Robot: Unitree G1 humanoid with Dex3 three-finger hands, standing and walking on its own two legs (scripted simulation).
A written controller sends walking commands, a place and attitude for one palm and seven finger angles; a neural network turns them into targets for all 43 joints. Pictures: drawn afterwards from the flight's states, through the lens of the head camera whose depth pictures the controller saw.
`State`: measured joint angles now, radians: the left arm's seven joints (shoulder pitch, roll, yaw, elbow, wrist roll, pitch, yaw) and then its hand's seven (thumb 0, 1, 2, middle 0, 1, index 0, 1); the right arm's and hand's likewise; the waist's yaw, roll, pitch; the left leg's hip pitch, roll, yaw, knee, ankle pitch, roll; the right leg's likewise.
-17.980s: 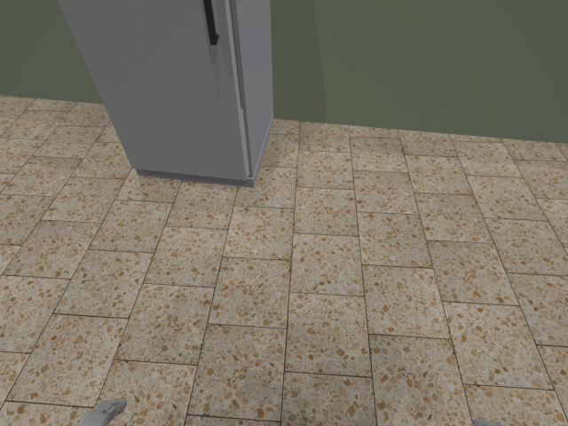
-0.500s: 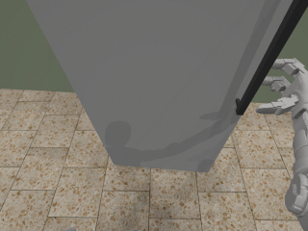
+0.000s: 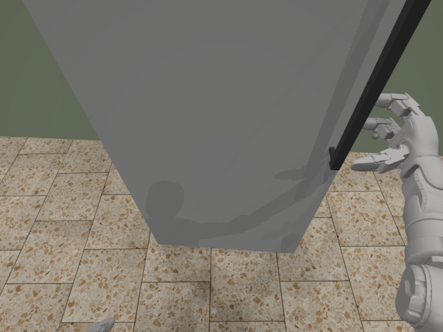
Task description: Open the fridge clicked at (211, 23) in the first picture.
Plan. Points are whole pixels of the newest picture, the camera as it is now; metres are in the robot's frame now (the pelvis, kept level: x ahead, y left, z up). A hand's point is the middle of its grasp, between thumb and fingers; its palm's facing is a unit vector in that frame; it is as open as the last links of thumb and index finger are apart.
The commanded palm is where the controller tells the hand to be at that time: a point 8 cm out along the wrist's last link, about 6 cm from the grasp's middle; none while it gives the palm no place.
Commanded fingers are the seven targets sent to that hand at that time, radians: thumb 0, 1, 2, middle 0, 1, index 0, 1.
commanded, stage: move the hooked fingers beside the handle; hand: right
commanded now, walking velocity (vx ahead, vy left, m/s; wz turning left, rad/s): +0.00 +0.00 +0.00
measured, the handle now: (374, 73) +0.49 -0.18 +0.22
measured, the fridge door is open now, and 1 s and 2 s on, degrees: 0 0 0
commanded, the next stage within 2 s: none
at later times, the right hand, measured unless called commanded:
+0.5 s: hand (385, 146) +0.42 -0.22 +0.13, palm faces +0.01 +1.00 +0.01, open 13.9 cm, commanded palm +0.40 -0.27 +0.13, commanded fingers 0.00 0.50 -0.30 0.30 1.20 0.30 1.20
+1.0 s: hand (398, 142) +0.44 -0.24 +0.13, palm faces -0.03 +1.00 +0.01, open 14.0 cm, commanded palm +0.41 -0.29 +0.13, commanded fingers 0.00 0.50 -0.30 0.30 1.20 0.30 1.20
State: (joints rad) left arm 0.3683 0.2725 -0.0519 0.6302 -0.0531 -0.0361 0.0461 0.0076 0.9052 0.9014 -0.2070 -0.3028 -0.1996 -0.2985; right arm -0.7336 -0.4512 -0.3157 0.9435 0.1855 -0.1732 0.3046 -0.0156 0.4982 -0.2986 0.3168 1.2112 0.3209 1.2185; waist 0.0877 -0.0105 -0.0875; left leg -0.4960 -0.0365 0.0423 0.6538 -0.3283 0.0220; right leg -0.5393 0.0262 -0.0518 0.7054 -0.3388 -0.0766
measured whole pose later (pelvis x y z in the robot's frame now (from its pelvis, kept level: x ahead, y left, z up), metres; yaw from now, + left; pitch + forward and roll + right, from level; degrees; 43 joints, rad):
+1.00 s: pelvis +0.00 +0.00 +0.00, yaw +1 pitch +10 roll +2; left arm 0.40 0.29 -0.05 0.62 -0.06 -0.02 0.06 0.01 0.91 0.90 -0.21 -0.30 -0.20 -0.30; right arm -0.66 -0.55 -0.40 0.93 0.22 -0.19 0.43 -0.02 0.50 -0.30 0.30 1.20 0.30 1.20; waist 0.09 -0.01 -0.08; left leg -0.49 -0.05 0.03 0.63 -0.32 0.03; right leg -0.54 0.01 -0.06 0.70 -0.34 -0.07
